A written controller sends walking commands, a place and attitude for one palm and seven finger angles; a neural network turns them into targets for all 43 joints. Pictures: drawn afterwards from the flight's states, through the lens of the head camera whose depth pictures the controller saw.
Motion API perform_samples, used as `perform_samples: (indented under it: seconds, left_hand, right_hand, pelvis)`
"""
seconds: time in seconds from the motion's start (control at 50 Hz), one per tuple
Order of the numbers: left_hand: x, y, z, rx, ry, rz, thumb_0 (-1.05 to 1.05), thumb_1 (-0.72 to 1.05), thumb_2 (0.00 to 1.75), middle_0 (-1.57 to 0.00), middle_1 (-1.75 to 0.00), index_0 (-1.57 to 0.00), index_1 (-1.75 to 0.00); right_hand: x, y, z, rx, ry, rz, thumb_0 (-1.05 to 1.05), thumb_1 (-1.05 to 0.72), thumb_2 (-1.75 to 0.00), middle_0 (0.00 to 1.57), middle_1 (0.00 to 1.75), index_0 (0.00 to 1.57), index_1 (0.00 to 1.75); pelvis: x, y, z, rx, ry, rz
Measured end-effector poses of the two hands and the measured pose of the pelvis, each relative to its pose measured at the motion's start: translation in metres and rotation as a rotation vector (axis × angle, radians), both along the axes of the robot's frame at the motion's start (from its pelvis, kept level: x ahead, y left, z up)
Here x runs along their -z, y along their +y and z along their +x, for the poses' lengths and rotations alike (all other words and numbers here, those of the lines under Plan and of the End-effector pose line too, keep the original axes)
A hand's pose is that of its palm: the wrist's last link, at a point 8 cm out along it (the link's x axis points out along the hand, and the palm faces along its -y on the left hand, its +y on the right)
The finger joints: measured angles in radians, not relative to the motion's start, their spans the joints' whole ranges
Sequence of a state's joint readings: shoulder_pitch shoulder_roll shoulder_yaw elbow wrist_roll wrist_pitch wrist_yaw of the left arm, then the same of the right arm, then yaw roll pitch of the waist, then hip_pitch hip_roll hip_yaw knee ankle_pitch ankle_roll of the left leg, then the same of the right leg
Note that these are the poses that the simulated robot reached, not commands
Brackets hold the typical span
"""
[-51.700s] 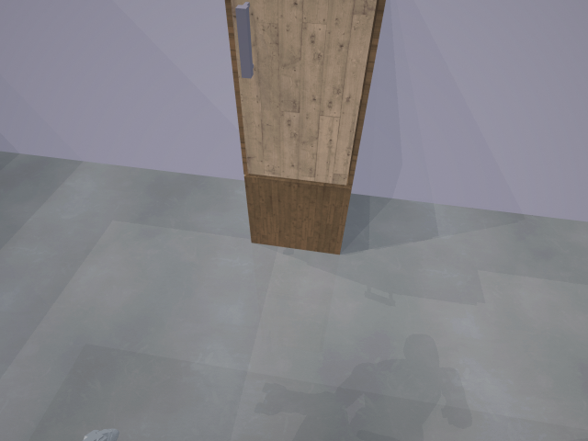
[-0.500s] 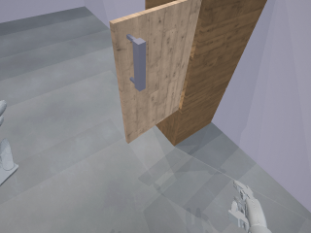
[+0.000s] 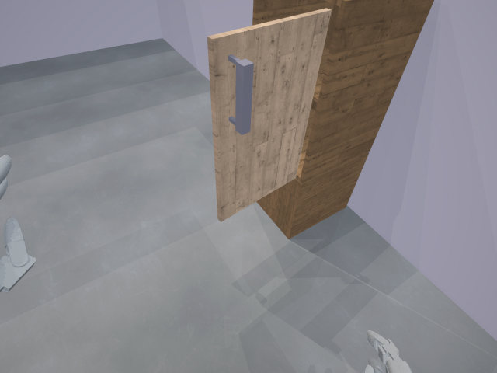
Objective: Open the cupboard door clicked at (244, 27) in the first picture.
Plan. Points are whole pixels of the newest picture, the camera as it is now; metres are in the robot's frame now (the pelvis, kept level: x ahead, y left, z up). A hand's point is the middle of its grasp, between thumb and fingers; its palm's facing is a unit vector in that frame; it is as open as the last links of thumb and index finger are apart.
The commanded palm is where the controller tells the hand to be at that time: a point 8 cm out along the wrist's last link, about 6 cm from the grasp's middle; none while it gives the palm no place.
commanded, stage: stop stepping back and stand still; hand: left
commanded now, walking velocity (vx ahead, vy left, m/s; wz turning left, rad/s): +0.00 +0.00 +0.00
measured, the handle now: (238, 95) +0.65 +0.07 +0.13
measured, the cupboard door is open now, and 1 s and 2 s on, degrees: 96 96 96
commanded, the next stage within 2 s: let the arm hang, fingers relaxed in 0.56 s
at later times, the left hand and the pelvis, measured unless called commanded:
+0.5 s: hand (3, 280) +0.17 +0.28 +0.17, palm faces +0.44 -0.76 -0.47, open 7.4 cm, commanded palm +0.11 +0.32 +0.18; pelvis -0.03 +0.01 +0.00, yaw +1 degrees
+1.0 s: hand out of the picture +0.01 +0.19 -0.17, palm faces -0.01 -0.99 -0.17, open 7.4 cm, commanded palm none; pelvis -0.04 +0.01 -0.01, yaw +3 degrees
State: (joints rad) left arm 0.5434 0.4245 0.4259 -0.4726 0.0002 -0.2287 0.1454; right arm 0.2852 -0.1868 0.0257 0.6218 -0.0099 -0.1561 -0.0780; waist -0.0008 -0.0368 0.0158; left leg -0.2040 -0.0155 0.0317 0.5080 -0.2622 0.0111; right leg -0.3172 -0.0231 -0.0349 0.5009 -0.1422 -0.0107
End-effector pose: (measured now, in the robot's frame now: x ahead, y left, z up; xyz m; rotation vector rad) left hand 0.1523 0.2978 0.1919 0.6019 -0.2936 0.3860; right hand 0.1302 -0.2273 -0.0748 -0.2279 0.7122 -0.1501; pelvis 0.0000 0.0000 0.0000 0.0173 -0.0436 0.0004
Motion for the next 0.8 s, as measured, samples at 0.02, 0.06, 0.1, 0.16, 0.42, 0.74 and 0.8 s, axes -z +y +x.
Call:
perform_samples:
  seconds: [0.02,0.06,0.1,0.16,0.42,0.74,0.8]
  left_hand:
    - [-0.002,0.0,-0.003,-0.001,-0.008,0.005,0.02,0.89,0.9,-0.22,-0.3,-0.21,-0.31]
    - [-0.003,0.002,-0.006,-0.01,-0.015,0.002,0.01,0.89,0.9,-0.22,-0.3,-0.22,-0.31]
    - [0.001,0.005,-0.009,-0.022,-0.009,-0.014,0.01,0.89,0.9,-0.21,-0.3,-0.21,-0.31]
    - [0.013,0.01,-0.011,-0.034,0.016,-0.054,0.01,0.89,0.9,-0.21,-0.3,-0.21,-0.31]
    - [0.004,0.017,-0.023,-0.026,-0.009,-0.024,0.02,0.89,0.9,-0.22,-0.3,-0.22,-0.31]
    - [0.096,0.027,-0.011,-0.044,0.407,-0.172,0.0,0.89,0.9,-0.21,-0.3,-0.21,-0.3]
    - [0.185,0.024,-0.025,-0.118,0.777,-0.303,0.0,0.9,0.9,-0.2,-0.3,-0.2,-0.3]
  right_hand:
    - [0.001,0.002,0.0,-0.006,-0.004,0.008,0.02,-0.9,-0.9,0.2,0.3,0.2,0.3]
    - [0.003,0.003,-0.001,-0.014,-0.008,0.019,0.01,-0.9,-0.9,0.21,0.3,0.2,0.3]
    - [0.005,0.004,-0.002,-0.016,-0.008,0.021,0.01,-0.9,-0.9,0.21,0.3,0.2,0.3]
    - [0.006,0.002,-0.006,-0.006,-0.002,0.005,0.01,-0.9,-0.9,0.21,0.3,0.2,0.3]
    - [-0.003,0.011,-0.018,-0.005,0.011,-0.015,0.01,-0.9,-0.9,0.2,0.3,0.2,0.3]
    - [0.015,0.0,0.001,-0.072,0.056,0.009,0.01,-0.9,-0.9,0.2,0.3,0.2,0.3]
    - [0.035,-0.011,-0.01,-0.052,0.142,0.014,0.01,-0.9,-0.9,0.21,0.3,0.2,0.3]
  pelvis:
    - [0.0,0.0,-0.002,0.0,-0.001,-0.002]
    - [0.0,0.001,-0.006,0.001,0.0,-0.01]
    - [0.001,0.002,-0.01,0.003,0.006,-0.017]
    - [0.002,0.007,-0.017,0.008,0.01,-0.026]
    - [-0.002,0.013,-0.021,-0.017,0.022,-0.015]
    - [0.002,0.019,-0.033,-0.045,0.051,-0.03]
    - [0.007,0.019,-0.037,-0.044,0.047,-0.017]
